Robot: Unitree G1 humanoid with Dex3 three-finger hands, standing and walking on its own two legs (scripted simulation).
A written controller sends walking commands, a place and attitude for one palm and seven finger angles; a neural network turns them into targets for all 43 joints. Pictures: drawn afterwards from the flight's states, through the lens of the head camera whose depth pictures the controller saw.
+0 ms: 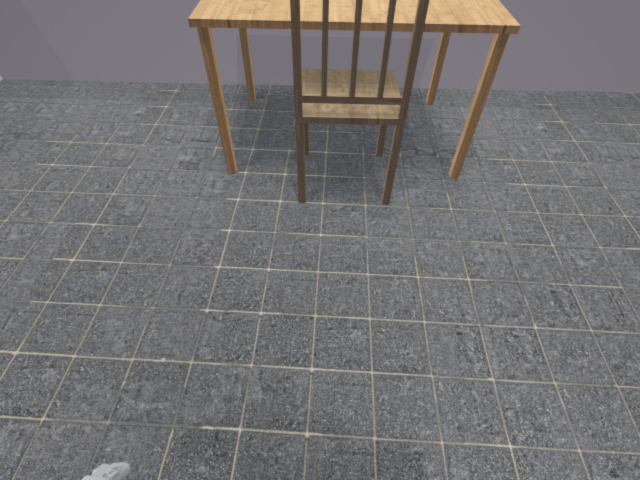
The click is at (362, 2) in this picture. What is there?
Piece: chair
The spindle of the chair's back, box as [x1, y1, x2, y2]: [349, 0, 362, 96]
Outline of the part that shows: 362,0 356,0 349,96 354,96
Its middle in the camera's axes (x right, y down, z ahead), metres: +0.11 -0.64 +1.28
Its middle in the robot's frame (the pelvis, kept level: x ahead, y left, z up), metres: +1.39 -0.04 -0.06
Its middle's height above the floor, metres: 0.71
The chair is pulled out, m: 0.00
